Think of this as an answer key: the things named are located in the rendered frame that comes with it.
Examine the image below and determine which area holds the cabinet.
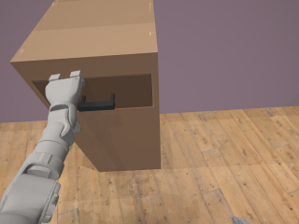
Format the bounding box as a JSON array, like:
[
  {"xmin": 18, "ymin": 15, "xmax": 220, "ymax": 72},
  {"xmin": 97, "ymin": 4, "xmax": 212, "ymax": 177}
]
[{"xmin": 10, "ymin": 0, "xmax": 162, "ymax": 173}]

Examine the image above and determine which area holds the handle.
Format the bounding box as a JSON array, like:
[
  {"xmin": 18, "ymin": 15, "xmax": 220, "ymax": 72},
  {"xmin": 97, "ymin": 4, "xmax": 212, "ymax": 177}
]
[{"xmin": 78, "ymin": 93, "xmax": 115, "ymax": 112}]

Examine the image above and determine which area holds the left robot upper arm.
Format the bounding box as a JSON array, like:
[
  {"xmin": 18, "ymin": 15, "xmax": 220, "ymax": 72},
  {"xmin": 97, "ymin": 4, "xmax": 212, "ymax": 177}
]
[{"xmin": 0, "ymin": 174, "xmax": 61, "ymax": 224}]

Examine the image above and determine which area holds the drawer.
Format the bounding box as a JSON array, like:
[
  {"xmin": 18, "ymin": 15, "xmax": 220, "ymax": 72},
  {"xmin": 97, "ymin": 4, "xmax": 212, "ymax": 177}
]
[{"xmin": 34, "ymin": 73, "xmax": 153, "ymax": 111}]

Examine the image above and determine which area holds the robot left forearm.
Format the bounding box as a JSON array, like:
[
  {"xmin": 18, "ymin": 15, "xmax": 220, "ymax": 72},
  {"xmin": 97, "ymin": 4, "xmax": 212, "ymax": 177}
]
[{"xmin": 0, "ymin": 102, "xmax": 77, "ymax": 213}]

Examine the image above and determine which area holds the left robot hand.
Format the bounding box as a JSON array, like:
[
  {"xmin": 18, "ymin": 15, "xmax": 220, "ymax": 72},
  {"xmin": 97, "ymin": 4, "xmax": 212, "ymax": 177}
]
[{"xmin": 45, "ymin": 70, "xmax": 85, "ymax": 133}]

